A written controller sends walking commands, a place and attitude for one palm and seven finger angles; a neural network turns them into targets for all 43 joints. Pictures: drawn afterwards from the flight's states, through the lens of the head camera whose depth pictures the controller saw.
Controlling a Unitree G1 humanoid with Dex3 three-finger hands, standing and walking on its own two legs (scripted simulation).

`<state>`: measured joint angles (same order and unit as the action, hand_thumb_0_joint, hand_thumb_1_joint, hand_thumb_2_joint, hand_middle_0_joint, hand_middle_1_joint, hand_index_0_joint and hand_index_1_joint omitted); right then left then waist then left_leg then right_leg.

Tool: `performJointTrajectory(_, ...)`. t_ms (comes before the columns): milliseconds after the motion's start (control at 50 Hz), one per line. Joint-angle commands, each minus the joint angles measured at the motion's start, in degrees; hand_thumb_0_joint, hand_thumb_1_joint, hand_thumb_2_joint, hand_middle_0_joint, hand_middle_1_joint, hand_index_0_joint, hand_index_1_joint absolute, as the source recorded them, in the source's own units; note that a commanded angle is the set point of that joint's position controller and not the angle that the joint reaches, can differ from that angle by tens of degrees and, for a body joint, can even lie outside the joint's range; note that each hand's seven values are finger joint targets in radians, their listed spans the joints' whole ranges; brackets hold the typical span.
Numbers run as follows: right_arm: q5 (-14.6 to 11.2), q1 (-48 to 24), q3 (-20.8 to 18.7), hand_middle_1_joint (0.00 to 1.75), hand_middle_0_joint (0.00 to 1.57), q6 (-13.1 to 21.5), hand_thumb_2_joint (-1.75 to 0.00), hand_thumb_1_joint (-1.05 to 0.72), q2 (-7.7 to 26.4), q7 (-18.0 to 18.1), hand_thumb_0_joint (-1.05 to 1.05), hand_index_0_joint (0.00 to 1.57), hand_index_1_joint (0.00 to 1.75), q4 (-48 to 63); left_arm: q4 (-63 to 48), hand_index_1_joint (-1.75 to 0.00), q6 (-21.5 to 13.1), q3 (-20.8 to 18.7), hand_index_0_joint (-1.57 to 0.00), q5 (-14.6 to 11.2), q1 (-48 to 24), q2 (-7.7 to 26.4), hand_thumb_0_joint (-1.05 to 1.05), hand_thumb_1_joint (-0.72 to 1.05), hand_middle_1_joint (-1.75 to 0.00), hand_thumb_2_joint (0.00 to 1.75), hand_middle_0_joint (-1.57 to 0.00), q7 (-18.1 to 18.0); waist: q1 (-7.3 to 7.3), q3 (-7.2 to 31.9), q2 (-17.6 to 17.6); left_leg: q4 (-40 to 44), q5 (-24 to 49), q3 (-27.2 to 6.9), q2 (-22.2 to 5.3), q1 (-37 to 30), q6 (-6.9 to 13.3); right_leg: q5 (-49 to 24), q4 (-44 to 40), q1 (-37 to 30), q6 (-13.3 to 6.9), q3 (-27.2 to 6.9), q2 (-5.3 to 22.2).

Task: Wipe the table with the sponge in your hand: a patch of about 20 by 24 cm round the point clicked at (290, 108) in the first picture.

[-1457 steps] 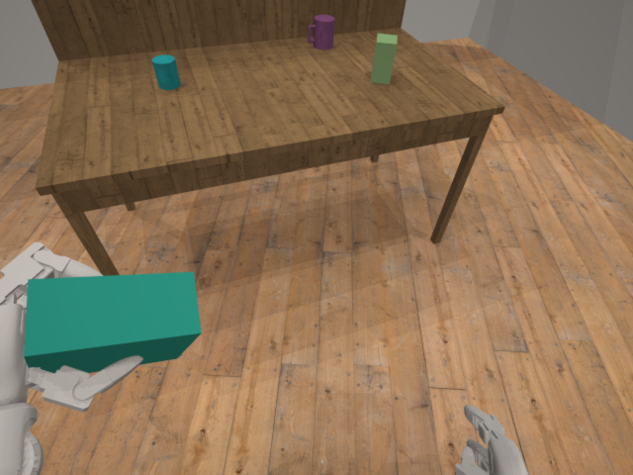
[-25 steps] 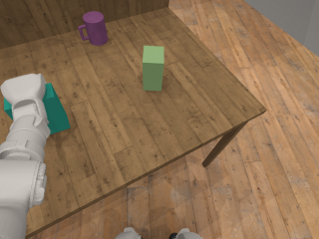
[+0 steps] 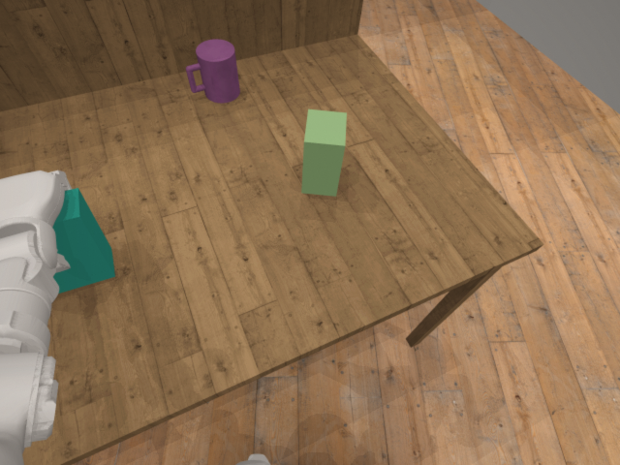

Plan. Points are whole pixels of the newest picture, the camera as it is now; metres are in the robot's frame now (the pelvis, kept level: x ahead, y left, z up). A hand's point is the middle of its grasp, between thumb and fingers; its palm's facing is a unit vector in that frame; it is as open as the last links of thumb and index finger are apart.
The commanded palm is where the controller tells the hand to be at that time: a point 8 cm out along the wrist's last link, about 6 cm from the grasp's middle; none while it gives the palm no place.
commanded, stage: wipe back along the first lane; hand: left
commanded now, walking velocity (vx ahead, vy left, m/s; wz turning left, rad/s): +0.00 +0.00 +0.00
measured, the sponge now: (62, 255) +0.39 +0.37 -0.04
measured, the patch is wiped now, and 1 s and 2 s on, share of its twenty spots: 1.00 1.00 1.00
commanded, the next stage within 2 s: lift the sponge slowly off the table in 1.64 s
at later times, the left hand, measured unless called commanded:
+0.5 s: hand (43, 253) +0.37 +0.36 +0.01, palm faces -0.08 -0.01 -1.00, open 10.3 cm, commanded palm +0.33 +0.34 +0.04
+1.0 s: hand (52, 286) +0.32 +0.33 +0.01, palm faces -0.06 +0.00 -1.00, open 10.3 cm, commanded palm +0.28 +0.31 +0.04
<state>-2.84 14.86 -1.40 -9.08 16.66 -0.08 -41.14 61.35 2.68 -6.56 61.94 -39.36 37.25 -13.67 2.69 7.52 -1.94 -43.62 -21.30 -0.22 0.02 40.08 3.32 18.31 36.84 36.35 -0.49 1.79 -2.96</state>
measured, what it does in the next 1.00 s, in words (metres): stands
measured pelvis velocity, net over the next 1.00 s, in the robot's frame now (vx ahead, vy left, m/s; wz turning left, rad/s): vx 0.00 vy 0.01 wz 0.03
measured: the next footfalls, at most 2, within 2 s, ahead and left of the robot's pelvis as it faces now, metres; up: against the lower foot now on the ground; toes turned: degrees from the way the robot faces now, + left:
none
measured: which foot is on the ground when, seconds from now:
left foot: down 0.00-1.00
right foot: down 0.00-1.00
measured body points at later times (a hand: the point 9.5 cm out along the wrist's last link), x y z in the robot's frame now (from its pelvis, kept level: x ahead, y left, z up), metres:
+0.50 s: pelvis +0.00 +0.01 +0.00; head +0.06 +0.02 +0.45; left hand +0.37 +0.36 +0.07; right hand +0.09 -0.25 -0.12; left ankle -0.01 +0.08 -0.71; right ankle -0.02 -0.13 -0.71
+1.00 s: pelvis +0.00 +0.01 +0.01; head +0.04 +0.01 +0.46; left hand +0.32 +0.33 +0.07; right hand +0.16 -0.24 -0.11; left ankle -0.01 +0.08 -0.71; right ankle -0.02 -0.13 -0.71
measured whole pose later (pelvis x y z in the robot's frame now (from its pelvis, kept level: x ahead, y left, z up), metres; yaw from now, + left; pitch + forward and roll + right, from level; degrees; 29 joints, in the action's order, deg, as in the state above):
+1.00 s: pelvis +0.00 +0.01 +0.01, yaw +2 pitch +12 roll -3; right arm -3.8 9.8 -0.6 -10.1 14.6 0.5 -37.6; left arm 38.1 13.2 1.9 58.1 -18.8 25.7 -17.8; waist -1.9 7.9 -3.1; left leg -40.8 -20.5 -0.5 1.6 31.9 3.7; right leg 18.6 35.4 28.5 -0.2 2.0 -1.4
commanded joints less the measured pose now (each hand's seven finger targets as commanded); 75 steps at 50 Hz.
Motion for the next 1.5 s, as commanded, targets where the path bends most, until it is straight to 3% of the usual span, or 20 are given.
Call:
performJointTrajectory(0,0.16,5.28,-3.74,0.30,0.20,0.55,-0.90,-0.90,9.52,0.15,0.00,0.20,0.30,3.79,-7.57,-1.60,0.49,-1.03,-1.20,1.79,-11.20,15.18,0.00,0.10,-1.60,1.30,-1.20,-1.07,-0.70,20.60,-4.57,2.23,31.99,-2.43,-0.33,-19.01,-0.90,-23.10,-1.41,-7.05,-3.40,-0.01,-0.92)
performJointTrajectory(40,0.06,4.74,-3.90,0.30,0.20,0.68,-0.90,-0.90,9.04,0.01,0.00,0.20,0.30,3.99,-9.02,-1.60,0.25,0.54,-1.20,1.32,-11.23,11.91,0.00,0.10,-1.60,1.30,-1.20,-1.19,-0.57,20.38,-4.99,2.53,33.88,-3.09,-0.95,-20.70,-1.18,-21.96,-1.63,-5.59,-3.54,0.33,-0.99)
performJointTrajectory(60,0.17,4.80,-4.05,0.30,0.20,0.46,-0.90,-0.90,9.37,-0.11,0.00,0.20,0.30,3.84,-7.47,-1.60,0.67,-0.74,-1.20,0.94,-8.02,12.78,0.00,0.10,-1.60,1.30,-1.20,-1.45,-1.22,20.31,-4.13,2.35,32.69,-3.02,-0.76,-20.45,-1.08,-20.95,-1.62,-6.03,-3.49,0.32,-1.10)
performJointTrajectory(120,-0.12,3.76,-3.57,0.30,0.20,0.22,-0.90,-0.90,9.36,0.06,0.00,0.20,0.30,4.12,-6.15,-1.60,1.65,0.51,-1.20,0.33,-8.67,11.73,0.00,0.10,-1.60,1.30,-1.20,-1.82,-0.46,17.25,-1.47,3.59,25.53,-2.62,-0.30,-16.83,-0.70,-18.42,-2.39,-6.33,-3.36,0.36,-0.91)
performJointTrajectory(160,-0.12,3.33,-3.73,0.30,0.20,0.32,-0.90,-0.90,9.13,0.14,0.00,0.20,0.30,4.23,-7.54,-1.60,1.78,1.37,-1.20,0.44,-8.19,10.19,0.00,0.10,-1.60,1.30,-1.20,-1.84,-0.93,18.47,-3.02,3.61,28.16,-3.14,-0.60,-19.00,-1.01,-18.44,-1.97,-5.90,-3.53,0.61,-0.82)
performJointTrajectory(380,-0.33,0.78,-3.42,0.30,0.20,-0.07,-0.90,-0.90,8.51,-0.07,0.00,0.20,0.30,6.31,-9.58,-1.60,3.91,1.75,-1.20,-1.08,4.15,5.93,0.00,0.10,-1.60,1.30,-1.20,-1.68,-2.78,15.87,0.17,4.66,27.39,-3.43,-0.69,-17.93,-1.25,-17.28,-2.45,-7.72,-3.70,1.01,-0.83)
performJointTrajectory(400,-0.41,0.12,-3.34,0.30,0.20,-0.07,-0.90,-0.90,8.38,-0.07,0.00,0.20,0.30,6.64,-11.13,-1.60,4.14,3.94,-1.20,-1.29,3.43,3.48,0.00,0.10,-1.60,1.30,-1.20,-1.62,-2.16,15.27,0.45,5.02,26.44,-3.39,-0.68,-17.86,-1.25,-16.83,-2.68,-7.32,-3.56,1.01,-0.77)
performJointTrajectory(440,-0.46,-0.85,-3.44,0.30,0.20,0.08,-0.90,-0.90,8.09,-0.14,0.00,0.20,0.30,7.22,-13.39,-1.60,4.67,3.47,-1.20,-1.79,6.09,2.56,0.00,0.10,-1.60,1.30,-1.20,-1.86,-3.13,15.31,-0.55,5.39,28.51,-4.05,-1.10,-19.14,-1.48,-16.46,-2.69,-7.48,-3.77,1.16,-0.70)
performJointTrajectory(520,-0.69,-2.14,-3.32,0.30,0.20,0.02,-0.90,-0.90,7.85,-0.03,0.00,0.20,0.30,7.84,-14.59,-1.60,6.63,6.10,-1.20,-2.18,7.89,-0.83,0.00,0.10,-1.60,1.30,-1.20,-2.04,-2.70,12.88,1.06,6.24,23.84,-4.37,-0.94,-18.53,-1.66,-13.08,-3.18,-6.67,-3.66,1.47,-0.65)
performJointTrajectory(620,-0.82,-3.97,-2.89,0.30,0.20,0.07,-0.90,-0.90,7.41,0.53,0.00,0.20,0.30,8.34,-17.09,-1.60,8.53,7.85,-1.20,-2.74,7.07,-2.56,0.00,0.10,-1.60,1.30,-1.20,-1.86,-2.61,11.81,0.59,7.46,20.10,-4.48,-0.73,-18.94,-1.82,-10.75,-3.93,-7.05,-3.83,1.49,-0.51)
performJointTrajectory(700,-0.92,-4.87,-2.45,0.30,0.20,0.16,-0.90,-0.90,7.40,1.21,0.00,0.20,0.30,8.71,-17.42,-1.60,9.27,6.36,-1.20,-2.65,8.38,-0.71,0.00,0.10,-1.60,1.30,-1.20,-1.32,-3.07,10.80,1.68,7.99,18.89,-4.21,-0.21,-18.16,-1.70,-11.26,-4.29,-8.79,-3.85,1.29,-0.36)
performJointTrajectory(740,-0.96,-5.60,-2.37,0.30,0.20,0.29,-0.90,-0.90,7.00,1.23,0.00,0.20,0.30,9.01,-19.36,-1.60,9.18,7.70,-1.20,-2.54,7.54,-2.39,0.00,0.10,-1.60,1.30,-1.20,-1.10,-3.12,10.98,-0.88,8.35,19.81,-4.47,-0.36,-19.31,-2.09,-10.89,-4.20,-8.32,-4.00,1.37,-0.30)
performJointTrajectory(860,-0.84,-6.86,-2.48,0.30,0.20,0.82,-0.90,-0.90,6.53,0.90,0.00,0.20,0.30,10.50,-23.52,-1.60,9.32,9.32,-1.20,-3.36,14.89,-6.40,0.00,0.10,-1.60,1.30,-1.20,-1.10,-4.01,12.55,0.61,7.60,24.12,-4.80,-0.69,-21.05,-2.26,-12.96,-3.83,-9.68,-3.93,1.50,-0.53)
performJointTrajectory(1020,-0.89,-9.12,-2.30,0.30,0.20,1.52,-0.90,-0.90,6.32,0.96,0.00,0.20,0.30,10.60,-27.54,-1.60,11.70,9.69,-1.20,-3.96,20.38,-8.01,0.00,0.10,-1.60,1.30,-1.20,-1.80,-4.12,10.76,2.54,7.57,23.51,-3.83,-0.19,-20.26,-1.82,-15.86,-4.04,-11.73,-3.79,1.11,-0.31)
performJointTrajectory(1140,-1.02,-10.67,-1.81,0.30,0.20,2.18,-0.90,-0.90,6.56,1.33,0.00,0.20,0.30,11.02,-30.92,-1.60,12.91,7.95,-1.20,-4.54,24.25,-5.91,0.00,0.10,-1.60,1.30,-1.20,-1.29,-4.84,10.16,3.18,8.25,21.75,-3.43,0.66,-19.16,-1.42,-17.89,-4.48,-14.86,-3.82,0.18,-0.10)
performJointTrajectory(1200,-1.06,-11.14,-1.70,0.30,0.20,2.79,-0.90,-0.90,5.97,1.30,0.00,0.20,0.30,11.59,-32.33,-1.60,12.88,9.53,-1.20,-4.96,27.57,-8.34,0.00,0.10,-1.60,1.30,-1.20,-1.00,-5.09,9.42,2.68,8.26,21.28,-2.83,0.80,-19.46,-1.08,-18.12,-4.69,-15.21,-3.73,0.39,0.00)
performJointTrajectory(1240,-0.88,-11.32,-1.79,0.30,0.20,2.87,-0.90,-0.90,6.49,1.52,0.00,0.20,0.30,11.29,-33.17,-1.60,12.89,7.19,-1.20,-4.67,27.12,-5.62,0.00,0.10,-1.60,1.30,-1.20,-1.08,-5.14,9.59,3.47,8.36,20.60,-2.81,1.04,-19.19,-1.06,-19.08,-5.01,-16.05,-3.80,-0.66,0.01)
performJointTrajectory(1320,-0.95,-11.78,-1.77,0.30,0.20,3.59,-0.90,-0.90,5.97,1.58,0.00,0.20,0.30,11.67,-34.87,-1.60,12.58,8.18,-1.20,-5.30,31.39,-7.70,0.00,0.10,-1.60,1.30,-1.20,-0.93,-5.40,9.07,4.71,8.17,21.06,-1.91,1.37,-19.24,-0.67,-22.21,-5.35,-17.46,-3.53,-0.85,0.31)
performJointTrajectory(1340,-0.97,-12.14,-1.76,0.30,0.20,3.68,-0.90,-0.90,6.21,1.56,0.00,0.20,0.30,11.73,-35.48,-1.60,12.49,5.81,-1.20,-5.49,33.36,-5.39,0.00,0.10,-1.60,1.30,-1.20,-1.08,-6.18,9.36,4.10,8.56,21.07,-2.15,1.54,-19.03,-0.84,-22.58,-5.46,-18.55,-3.69,-1.51,0.29)
performJointTrajectory(1480,-0.85,-13.43,-1.91,0.30,0.20,4.57,-0.90,-0.90,5.71,1.43,0.00,0.20,0.30,12.27,-39.78,-1.60,12.42,6.74,-1.20,-6.02,38.48,-7.69,0.00,0.10,-1.60,1.30,-1.20,-1.54,-6.29,7.86,4.72,8.73,20.74,-1.63,1.62,-19.29,-0.70,-24.08,-5.72,-19.03,-3.46,-1.70,0.49)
